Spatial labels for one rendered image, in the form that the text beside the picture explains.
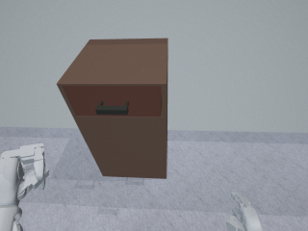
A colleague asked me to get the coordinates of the robot left hand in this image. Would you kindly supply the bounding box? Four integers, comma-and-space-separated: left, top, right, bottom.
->
0, 143, 49, 206

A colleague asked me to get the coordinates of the left robot forearm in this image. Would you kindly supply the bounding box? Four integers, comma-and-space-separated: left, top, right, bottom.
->
0, 205, 23, 231

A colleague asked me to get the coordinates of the drawer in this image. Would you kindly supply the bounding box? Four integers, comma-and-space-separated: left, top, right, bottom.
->
63, 86, 163, 117

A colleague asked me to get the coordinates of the handle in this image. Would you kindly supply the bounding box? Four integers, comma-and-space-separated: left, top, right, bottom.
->
95, 101, 129, 116

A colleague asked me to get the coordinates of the cabinet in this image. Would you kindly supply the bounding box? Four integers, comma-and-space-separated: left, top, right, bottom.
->
57, 38, 168, 179

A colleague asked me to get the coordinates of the robot right hand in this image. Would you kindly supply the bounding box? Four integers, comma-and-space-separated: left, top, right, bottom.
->
226, 191, 264, 231

